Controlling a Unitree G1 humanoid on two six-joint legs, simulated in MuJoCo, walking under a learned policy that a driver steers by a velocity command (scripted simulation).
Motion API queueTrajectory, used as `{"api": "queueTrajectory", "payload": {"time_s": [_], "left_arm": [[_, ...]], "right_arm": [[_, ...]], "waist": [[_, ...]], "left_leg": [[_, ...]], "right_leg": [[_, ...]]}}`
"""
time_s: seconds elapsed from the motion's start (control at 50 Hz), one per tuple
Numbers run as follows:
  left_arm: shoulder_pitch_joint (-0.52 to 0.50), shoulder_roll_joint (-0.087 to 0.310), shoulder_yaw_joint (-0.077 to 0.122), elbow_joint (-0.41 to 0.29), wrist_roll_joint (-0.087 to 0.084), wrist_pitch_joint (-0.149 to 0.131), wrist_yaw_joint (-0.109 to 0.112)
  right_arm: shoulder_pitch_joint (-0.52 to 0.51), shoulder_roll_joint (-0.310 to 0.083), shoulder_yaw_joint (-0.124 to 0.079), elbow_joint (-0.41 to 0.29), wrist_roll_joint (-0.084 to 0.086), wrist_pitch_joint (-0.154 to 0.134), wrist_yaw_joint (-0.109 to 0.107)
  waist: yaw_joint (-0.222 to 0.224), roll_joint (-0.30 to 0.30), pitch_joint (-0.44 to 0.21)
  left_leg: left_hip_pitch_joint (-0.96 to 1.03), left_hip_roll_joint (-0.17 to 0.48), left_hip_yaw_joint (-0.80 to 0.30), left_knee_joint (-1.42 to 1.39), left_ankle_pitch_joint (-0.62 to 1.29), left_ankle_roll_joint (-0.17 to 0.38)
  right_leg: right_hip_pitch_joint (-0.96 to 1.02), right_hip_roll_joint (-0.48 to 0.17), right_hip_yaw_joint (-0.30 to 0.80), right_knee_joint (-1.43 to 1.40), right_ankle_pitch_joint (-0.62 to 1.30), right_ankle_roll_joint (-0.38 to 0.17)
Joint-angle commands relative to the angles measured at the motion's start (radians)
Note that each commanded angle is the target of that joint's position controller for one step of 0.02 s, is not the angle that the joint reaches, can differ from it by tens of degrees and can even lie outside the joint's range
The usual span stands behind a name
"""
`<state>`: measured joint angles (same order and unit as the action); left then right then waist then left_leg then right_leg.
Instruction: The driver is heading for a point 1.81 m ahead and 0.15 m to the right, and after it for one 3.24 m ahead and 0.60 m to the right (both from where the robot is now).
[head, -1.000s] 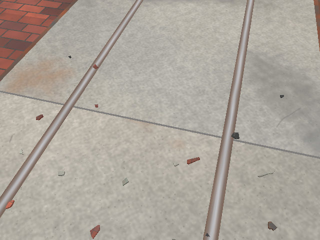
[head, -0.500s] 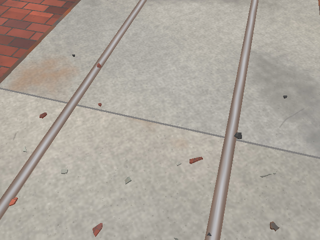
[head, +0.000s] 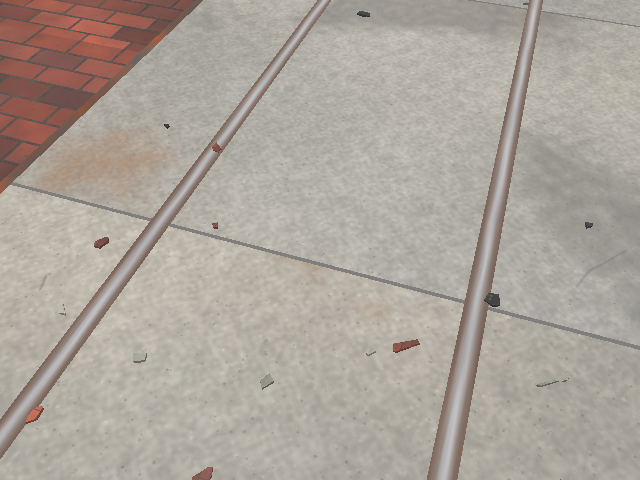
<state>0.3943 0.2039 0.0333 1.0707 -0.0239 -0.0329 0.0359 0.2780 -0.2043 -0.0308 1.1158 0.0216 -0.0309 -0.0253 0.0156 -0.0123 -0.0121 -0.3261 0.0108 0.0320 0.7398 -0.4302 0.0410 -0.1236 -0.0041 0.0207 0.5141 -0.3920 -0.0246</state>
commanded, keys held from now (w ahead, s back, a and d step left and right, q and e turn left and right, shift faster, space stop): w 0.64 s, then no key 0.36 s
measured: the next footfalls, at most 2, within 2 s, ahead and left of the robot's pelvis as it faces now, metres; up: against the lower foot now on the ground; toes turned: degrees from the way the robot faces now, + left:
right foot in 0.56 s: +0.48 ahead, -0.12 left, +0.00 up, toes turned -2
left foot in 1.00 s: +0.61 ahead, +0.10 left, +0.00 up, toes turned +0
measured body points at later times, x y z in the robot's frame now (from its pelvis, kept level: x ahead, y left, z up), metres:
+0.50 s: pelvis +0.21 +0.01 -0.01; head +0.24 +0.01 +0.44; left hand +0.45 +0.21 -0.10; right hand +0.09 -0.23 -0.14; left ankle +0.02 +0.11 -0.73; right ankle +0.39 -0.12 -0.71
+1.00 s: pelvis +0.46 -0.01 +0.00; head +0.48 +0.00 +0.45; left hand +0.48 +0.25 -0.14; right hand +0.61 -0.26 -0.11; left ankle +0.57 +0.10 -0.73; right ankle +0.40 -0.11 -0.73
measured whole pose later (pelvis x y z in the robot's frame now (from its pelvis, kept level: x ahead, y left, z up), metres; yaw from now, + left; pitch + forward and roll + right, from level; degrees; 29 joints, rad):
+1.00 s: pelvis +0.46 -0.01 +0.00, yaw -1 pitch +1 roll -3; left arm 0.26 0.23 0.03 1.04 0.00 -0.07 0.00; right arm 0.10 -0.23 -0.04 0.90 -0.01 -0.06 -0.01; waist 0.05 0.05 0.01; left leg -0.45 0.06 -0.02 0.51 0.02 0.02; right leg -0.10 0.08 -0.06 0.36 -0.28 -0.04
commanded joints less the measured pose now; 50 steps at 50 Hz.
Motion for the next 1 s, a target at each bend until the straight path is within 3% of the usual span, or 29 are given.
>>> {"api": "queueTrajectory", "payload": {"time_s": [0.02,0.04,0.06,0.08,0.1,0.12,0.14,0.18,0.2,0.22,0.26,0.34,0.44,0.5,0.52,0.54,0.56,0.58,0.6,0.62,0.64,0.66,0.68,0.72,0.78,0.84,0.92,0.98,1.0], "left_arm": [[-0.048,0.159,0.032,-0.057,-0.013,-0.023,-0.005],[-0.073,0.157,0.031,-0.066,-0.017,-0.02,-0.008],[-0.092,0.152,0.029,-0.08,-0.013,-0.024,-0.01],[-0.118,0.099,0.012,-0.1,0.002,-0.034,-0.016],[-0.105,0.041,0.002,-0.138,-0.008,-0.053,-0.012],[-0.115,0.086,0.012,-0.138,-0.027,-0.067,-0.016],[-0.134,0.094,0.013,-0.14,-0.033,-0.077,-0.026],[-0.148,0.116,0.029,-0.131,-0.013,-0.085,-0.03],[-0.158,0.131,0.039,-0.13,-0.006,-0.082,-0.035],[-0.161,0.116,0.04,-0.128,-0.005,-0.077,-0.041],[-0.208,0.081,0.034,-0.145,0.0,-0.065,-0.047],[-0.413,0.049,0.013,-0.227,0.0,-0.064,-0.053],[-0.538,0.073,0.006,-0.282,-0.009,-0.071,-0.077],[-0.475,0.125,0.027,-0.282,-0.008,-0.08,-0.087],[-0.371,0.16,0.046,-0.255,-0.009,-0.08,-0.083],[-0.195,0.202,0.071,-0.201,-0.012,-0.076,-0.076],[-0.011,0.271,0.091,-0.161,0.001,-0.069,-0.065],[0.066,0.332,0.099,-0.133,0.016,-0.067,-0.071],[0.033,0.233,0.073,-0.131,0.011,-0.069,-0.072],[-0.078,0.19,0.059,-0.146,0.007,-0.075,-0.069],[-0.178,0.157,0.047,-0.17,0.01,-0.082,-0.07],[-0.241,0.129,0.037,-0.178,0.023,-0.088,-0.075],[-0.261,0.107,0.029,-0.171,0.036,-0.092,-0.079],[-0.241,0.098,0.023,-0.143,0.038,-0.096,-0.081],[-0.225,0.15,0.027,-0.118,0.045,-0.093,-0.057],[-0.201,0.168,0.026,-0.107,0.039,-0.075,-0.037],[-0.149,0.182,0.026,-0.072,0.027,-0.052,-0.03],[-0.169,0.171,0.024,-0.061,0.009,-0.036,-0.025],[-0.128,0.152,0.019,-0.052,0.014,-0.035,-0.024]], "right_arm": [[-0.03,-0.055,-0.011,-0.067,0.016,-0.059,0.023],[0.066,-0.06,-0.021,-0.024,0.014,-0.064,0.025],[0.164,-0.083,-0.036,0.015,0.004,-0.062,0.026],[0.312,-0.158,-0.059,0.036,-0.001,-0.063,0.021],[0.414,-0.251,-0.071,0.042,-0.006,-0.074,0.036],[0.312,-0.176,-0.043,0.022,-0.016,-0.088,0.037],[0.216,-0.128,-0.029,-0.014,-0.012,-0.096,0.038],[0.129,-0.103,-0.013,-0.051,-0.015,-0.093,0.048],[0.143,-0.074,-0.004,-0.05,-0.019,-0.086,0.046],[0.178,-0.067,0.001,-0.043,-0.022,-0.079,0.042],[0.228,-0.09,0.0,-0.036,-0.025,-0.07,0.029],[0.228,-0.134,-0.005,-0.062,-0.029,-0.058,0.007],[0.277,-0.148,-0.018,-0.052,-0.009,-0.055,0.001],[0.242,-0.178,-0.033,-0.065,-0.012,-0.045,0.001],[0.226,-0.188,-0.038,-0.071,-0.018,-0.036,0.001],[0.208,-0.18,-0.034,-0.082,-0.023,-0.028,0.003],[0.205,-0.15,-0.019,-0.11,-0.035,-0.029,0.006],[0.356,0.028,0.027,-0.114,-0.025,-0.053,0.024],[0.266,-0.071,0.004,-0.113,0.007,-0.087,0.03],[0.149,-0.135,-0.015,-0.16,0.034,-0.105,0.03],[0.086,-0.149,-0.017,-0.178,0.031,-0.112,0.02],[0.064,-0.15,-0.03,-0.176,0.014,-0.106,0.01],[0.101,-0.131,-0.034,-0.169,0.003,-0.089,0.005],[0.149,-0.084,-0.033,-0.16,-0.001,-0.062,-0.001],[0.065,-0.087,-0.036,-0.202,-0.017,-0.045,-0.006],[-0.049,-0.069,-0.025,-0.228,-0.023,-0.04,0.001],[-0.141,-0.104,-0.029,-0.248,-0.018,-0.031,0.007],[-0.121,-0.128,-0.039,-0.241,-0.031,-0.037,0.011],[-0.085,-0.168,-0.052,-0.226,-0.038,-0.04,0.007]], "waist": [[-0.049,-0.131,0.215],[-0.086,-0.101,0.175],[-0.117,-0.049,0.13],[-0.167,0.168,0.057],[-0.166,0.379,-0.007],[-0.107,0.215,0.063],[-0.077,0.133,0.128],[-0.043,0.076,0.142],[-0.042,0.087,0.13],[-0.045,0.105,0.116],[-0.051,0.091,0.111],[-0.082,0.082,0.149],[-0.085,0.095,0.184],[-0.014,0.125,0.101],[0.044,0.149,0.024],[0.129,0.148,-0.078],[0.185,0.057,-0.212],[0.086,-0.243,-0.403],[0.123,-0.173,-0.353],[0.095,-0.149,-0.167],[0.058,-0.034,-0.094],[0.018,0.004,-0.032],[-0.026,-0.014,-0.025],[-0.06,-0.031,-0.009],[-0.072,-0.041,0.01],[-0.035,-0.05,-0.018],[0.001,-0.054,-0.028],[-0.036,-0.041,-0.034],[-0.038,0.001,-0.053]], "left_leg": [[-0.063,0.032,0.007,-0.13,-0.013,0.048],[0.128,-0.018,0.055,-0.238,0.099,0.038],[0.283,-0.025,0.02,-0.263,0.163,0.027],[0.435,0.159,-0.264,-0.394,0.1,0.08],[0.534,0.367,-0.728,-0.579,-0.035,0.224],[0.46,0.406,-0.769,-0.59,-0.117,0.241],[0.401,0.369,-0.633,-0.582,-0.098,0.207],[0.35,0.274,-0.399,-0.599,0.105,0.145],[0.341,0.228,-0.301,-0.601,0.224,0.118],[0.343,0.205,-0.243,-0.599,0.326,0.111],[0.352,0.196,-0.186,-0.601,0.468,0.125],[0.279,0.18,-0.12,-0.647,0.487,0.132],[0.345,0.224,-0.085,-0.648,0.517,0.13],[0.444,0.249,-0.059,-0.509,0.867,0.101],[0.451,0.239,-0.042,-0.38,1.051,0.088],[0.383,0.197,-0.012,-0.174,1.112,0.06],[0.133,0.145,0.007,0.143,0.817,0.032],[-0.229,-0.069,-0.048,0.524,-0.02,-0.028],[-0.342,-0.047,-0.185,0.656,-0.115,-0.002],[-0.423,0.007,-0.152,0.678,-0.045,0.018],[-0.375,0.066,-0.134,0.628,0.059,0.025],[-0.31,0.096,-0.115,0.572,0.107,0.017],[-0.222,0.12,-0.12,0.538,0.119,0.012],[-0.151,0.118,-0.101,0.464,0.101,-0.006],[-0.18,0.112,-0.073,0.278,0.204,-0.042],[-0.115,0.084,-0.039,0.023,0.391,-0.049],[-0.082,0.055,-0.048,-0.126,0.437,-0.043],[0.001,0.032,-0.037,-0.274,0.449,-0.005],[0.096,0.054,-0.063,-0.341,0.657,0.015]], "right_leg": [[-0.156,-0.253,0.309,-0.29,-0.24,-0.162],[-0.226,-0.188,0.221,-0.222,-0.164,-0.13],[-0.295,-0.125,0.143,-0.096,-0.018,-0.102],[-0.413,-0.017,-0.004,0.269,0.068,-0.038],[-0.608,0.083,-0.013,0.54,-0.146,-0.014],[-0.681,0.01,0.081,0.714,-0.132,-0.035],[-0.723,-0.041,0.093,0.758,-0.023,-0.062],[-0.694,-0.104,0.057,0.671,0.144,-0.072],[-0.652,-0.117,0.036,0.625,0.186,-0.066],[-0.631,-0.118,0.014,0.594,0.209,-0.055],[-0.652,-0.116,-0.018,0.534,0.245,-0.025],[-0.612,-0.086,-0.053,0.243,0.375,0.01],[-0.547,-0.054,-0.061,0.061,0.43,-0.023],[-0.407,-0.007,-0.079,0.027,0.358,-0.071],[-0.27,0.029,-0.1,0.038,0.332,-0.093],[-0.042,0.048,-0.109,0.029,0.336,-0.122],[0.285,-0.134,0.108,0.053,0.277,-0.185],[0.599,-0.397,0.66,-0.104,0.017,-0.371],[0.544,-0.37,0.772,-0.238,-0.067,-0.333],[0.389,-0.341,0.6,-0.253,0.001,-0.278],[0.213,-0.309,0.461,-0.276,0.137,-0.249],[0.058,-0.274,0.342,-0.291,0.339,-0.23],[-0.034,-0.242,0.248,-0.303,0.489,-0.219],[-0.125,-0.215,0.137,-0.316,0.728,-0.227],[-0.162,-0.194,0.04,-0.321,0.905,-0.232],[-0.146,-0.146,-0.034,-0.302,0.891,-0.193],[-0.051,-0.179,0.0,-0.261,0.777,-0.182],[-0.013,-0.172,0.027,-0.14,0.673,-0.139],[-0.022,-0.121,0.019,-0.075,0.6,-0.095]]}}
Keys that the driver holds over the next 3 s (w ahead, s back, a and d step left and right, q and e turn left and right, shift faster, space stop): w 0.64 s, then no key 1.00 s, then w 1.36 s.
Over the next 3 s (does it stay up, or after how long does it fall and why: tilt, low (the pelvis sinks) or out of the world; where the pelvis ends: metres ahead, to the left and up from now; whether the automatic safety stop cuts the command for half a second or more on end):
stays up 1.12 -0.01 -0.01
